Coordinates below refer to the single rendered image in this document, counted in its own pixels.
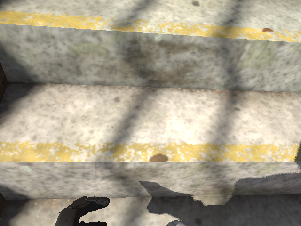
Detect robot left hand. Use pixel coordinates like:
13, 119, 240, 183
55, 196, 110, 226

